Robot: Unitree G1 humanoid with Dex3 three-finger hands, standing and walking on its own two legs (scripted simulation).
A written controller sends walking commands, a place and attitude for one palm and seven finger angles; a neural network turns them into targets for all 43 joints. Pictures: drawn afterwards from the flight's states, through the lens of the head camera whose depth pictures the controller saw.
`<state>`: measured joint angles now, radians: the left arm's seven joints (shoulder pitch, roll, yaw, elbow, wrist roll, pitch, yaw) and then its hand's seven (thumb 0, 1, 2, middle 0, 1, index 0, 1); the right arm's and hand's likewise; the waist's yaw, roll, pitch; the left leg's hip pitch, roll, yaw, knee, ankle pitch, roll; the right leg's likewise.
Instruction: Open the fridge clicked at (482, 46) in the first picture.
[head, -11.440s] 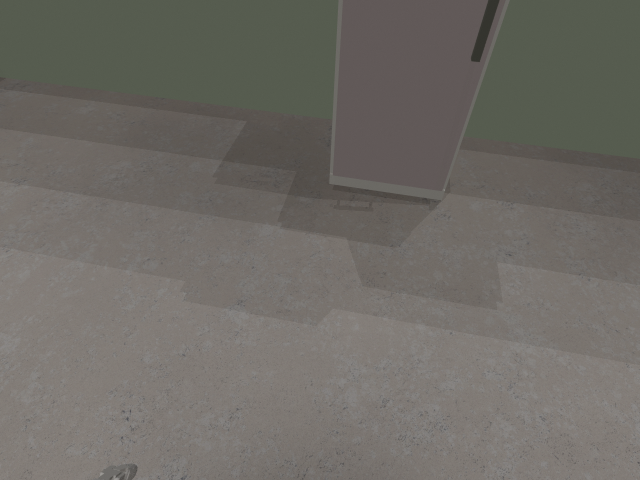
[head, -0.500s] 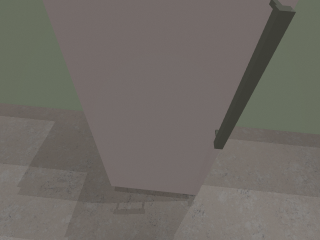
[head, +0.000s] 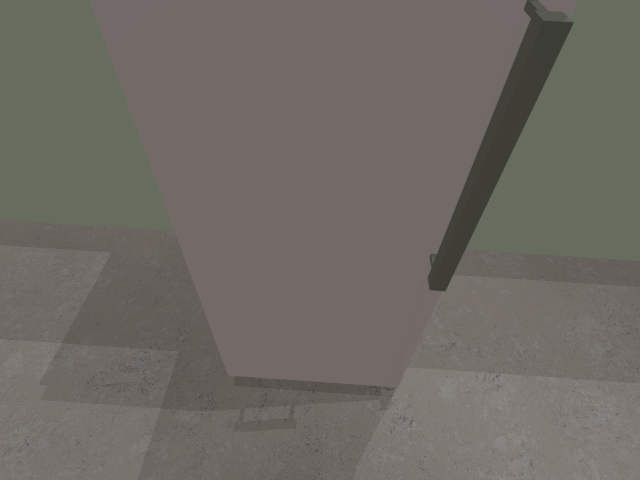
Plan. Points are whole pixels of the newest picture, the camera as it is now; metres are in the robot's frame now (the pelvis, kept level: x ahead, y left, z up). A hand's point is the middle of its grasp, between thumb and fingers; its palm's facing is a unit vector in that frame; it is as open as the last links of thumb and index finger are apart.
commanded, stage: come to a stop and stand still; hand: right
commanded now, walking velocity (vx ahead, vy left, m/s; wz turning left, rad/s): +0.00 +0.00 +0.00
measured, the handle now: (473, 180) +0.47 -0.18 +0.14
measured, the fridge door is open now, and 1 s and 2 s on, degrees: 0 0 0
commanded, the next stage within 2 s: look again from close up in 0.12 s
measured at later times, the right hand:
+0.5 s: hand out of the picture +0.02 -0.22 -0.17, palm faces +0.00 +0.97 -0.23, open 7.4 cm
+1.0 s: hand out of the picture +0.01 -0.22 -0.18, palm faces -0.01 +0.98 -0.20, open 7.4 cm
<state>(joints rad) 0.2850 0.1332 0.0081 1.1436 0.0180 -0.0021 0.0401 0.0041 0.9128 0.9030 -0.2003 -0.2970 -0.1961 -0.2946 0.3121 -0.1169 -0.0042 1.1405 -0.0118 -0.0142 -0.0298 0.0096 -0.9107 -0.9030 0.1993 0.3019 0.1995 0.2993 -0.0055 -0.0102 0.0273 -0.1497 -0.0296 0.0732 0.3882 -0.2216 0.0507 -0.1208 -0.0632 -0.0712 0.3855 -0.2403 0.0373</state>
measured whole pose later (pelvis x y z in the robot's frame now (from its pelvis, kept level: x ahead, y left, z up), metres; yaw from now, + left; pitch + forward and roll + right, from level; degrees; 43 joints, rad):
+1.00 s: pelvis +0.00 -0.04 +0.00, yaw +1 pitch -1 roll -1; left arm 0.26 0.16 -0.01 1.10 0.02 -0.03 0.03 0.00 0.91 0.90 -0.20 -0.30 -0.20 -0.29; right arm 0.26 -0.16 0.01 1.10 -0.01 -0.01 -0.03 0.01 -0.91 -0.90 0.20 0.30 0.20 0.30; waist -0.01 0.01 0.05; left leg -0.20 0.04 0.02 0.48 -0.26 -0.01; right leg -0.14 0.01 -0.09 0.44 -0.28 -0.03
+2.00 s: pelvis -0.03 -0.03 -0.05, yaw -1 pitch +7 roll +1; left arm 0.32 0.27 -0.02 0.62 -0.04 -0.28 0.06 0.02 0.90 0.90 -0.21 -0.30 -0.20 -0.30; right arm 0.29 -0.30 -0.35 0.03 0.36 -0.27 0.35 0.01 0.02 -0.51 0.26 0.89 0.26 0.89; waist 0.00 -0.03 -0.08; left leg -0.57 0.02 0.09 0.85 -0.39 0.02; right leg -0.57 -0.03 -0.02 0.89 -0.43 -0.01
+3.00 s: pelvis -0.03 -0.02 -0.01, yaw -1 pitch -1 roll +1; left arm 0.26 0.28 -0.06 0.62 -0.06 -0.27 0.12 0.01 0.90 0.90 -0.20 -0.30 -0.20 -0.30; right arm -0.04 -0.41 -0.45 0.23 0.33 -0.02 0.43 -0.01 0.50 -0.30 0.30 1.20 0.30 1.20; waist -0.04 -0.03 -0.01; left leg -0.28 0.00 0.08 0.58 -0.28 0.02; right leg -0.27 -0.03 -0.03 0.60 -0.32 0.00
